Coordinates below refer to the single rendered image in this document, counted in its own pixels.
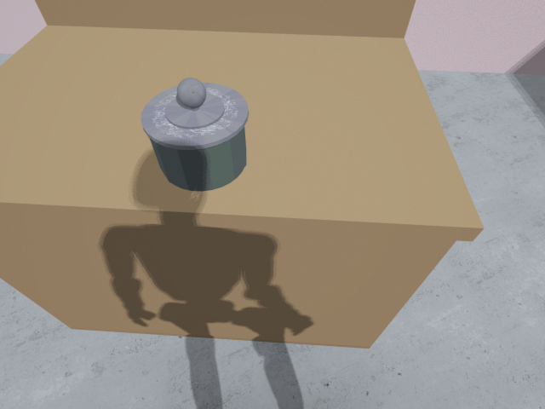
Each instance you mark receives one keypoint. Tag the table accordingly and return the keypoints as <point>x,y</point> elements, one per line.
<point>349,199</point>

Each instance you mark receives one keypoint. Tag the lid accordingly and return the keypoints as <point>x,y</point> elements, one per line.
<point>169,123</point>

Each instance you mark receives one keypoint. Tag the pot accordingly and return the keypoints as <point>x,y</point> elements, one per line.
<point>203,169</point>

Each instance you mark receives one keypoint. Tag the knob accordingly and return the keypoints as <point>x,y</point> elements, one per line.
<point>191,92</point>

